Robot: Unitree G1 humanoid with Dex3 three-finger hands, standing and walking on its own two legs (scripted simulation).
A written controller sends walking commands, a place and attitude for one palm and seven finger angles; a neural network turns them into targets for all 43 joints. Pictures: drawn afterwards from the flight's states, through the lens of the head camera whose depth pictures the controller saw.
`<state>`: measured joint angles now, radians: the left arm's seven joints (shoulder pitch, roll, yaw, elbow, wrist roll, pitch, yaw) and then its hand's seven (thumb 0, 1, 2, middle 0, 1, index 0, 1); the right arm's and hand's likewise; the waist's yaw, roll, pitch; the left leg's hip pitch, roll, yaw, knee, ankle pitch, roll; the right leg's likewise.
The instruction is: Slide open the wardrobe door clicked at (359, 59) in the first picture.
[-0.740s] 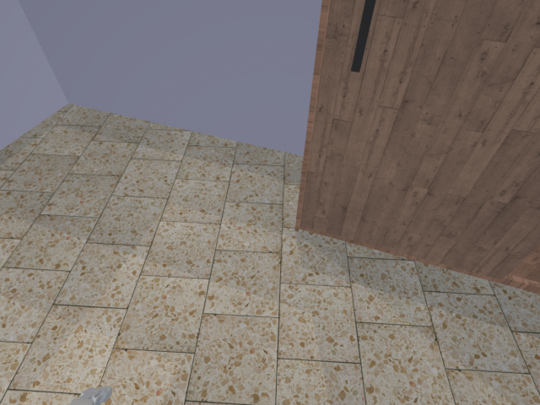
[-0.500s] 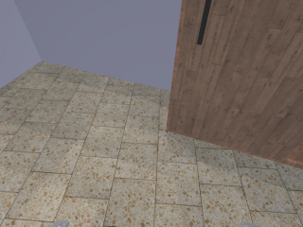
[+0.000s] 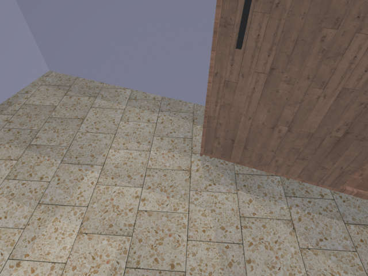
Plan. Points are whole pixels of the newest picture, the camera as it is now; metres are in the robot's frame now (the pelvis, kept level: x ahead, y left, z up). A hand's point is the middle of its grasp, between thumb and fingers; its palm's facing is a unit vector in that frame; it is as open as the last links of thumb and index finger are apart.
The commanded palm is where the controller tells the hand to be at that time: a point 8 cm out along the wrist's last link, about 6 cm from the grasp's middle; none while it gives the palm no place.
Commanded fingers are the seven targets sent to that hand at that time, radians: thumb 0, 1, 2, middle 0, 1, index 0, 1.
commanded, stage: stand and wait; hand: left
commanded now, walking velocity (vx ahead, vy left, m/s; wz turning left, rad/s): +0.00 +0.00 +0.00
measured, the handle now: (247, 7) +0.97 -0.17 +0.21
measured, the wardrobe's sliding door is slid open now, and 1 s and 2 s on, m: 0.00 0.00 0.00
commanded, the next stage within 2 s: look at it before walking up in 0.12 s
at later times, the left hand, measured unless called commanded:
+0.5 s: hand out of the picture +0.08 +0.25 -0.15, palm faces -0.03 -0.94 -0.33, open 7.4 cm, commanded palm none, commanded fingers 0.00 0.90 0.90 -0.20 -0.30 -0.20 -0.30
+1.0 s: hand out of the picture +0.07 +0.23 -0.17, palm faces -0.06 -0.96 -0.29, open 7.4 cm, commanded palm none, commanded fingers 0.00 0.90 0.90 -0.20 -0.30 -0.20 -0.30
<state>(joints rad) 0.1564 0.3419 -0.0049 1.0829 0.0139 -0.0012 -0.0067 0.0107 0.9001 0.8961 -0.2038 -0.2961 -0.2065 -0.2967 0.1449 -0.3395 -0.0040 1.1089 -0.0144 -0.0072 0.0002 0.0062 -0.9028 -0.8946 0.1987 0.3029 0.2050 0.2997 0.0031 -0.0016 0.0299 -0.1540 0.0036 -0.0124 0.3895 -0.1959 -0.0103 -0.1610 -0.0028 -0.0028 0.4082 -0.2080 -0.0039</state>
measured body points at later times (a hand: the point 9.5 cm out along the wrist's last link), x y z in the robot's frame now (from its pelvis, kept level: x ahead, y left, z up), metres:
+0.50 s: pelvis +0.00 +0.00 +0.00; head +0.00 +0.00 +0.45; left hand +0.08 +0.29 -0.13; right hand +0.08 -0.30 -0.13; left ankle +0.01 +0.13 -0.74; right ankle +0.01 -0.12 -0.74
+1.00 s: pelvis +0.02 +0.00 +0.00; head +0.01 +0.00 +0.45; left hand +0.07 +0.28 -0.15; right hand +0.07 -0.28 -0.14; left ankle +0.01 +0.13 -0.74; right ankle +0.01 -0.12 -0.74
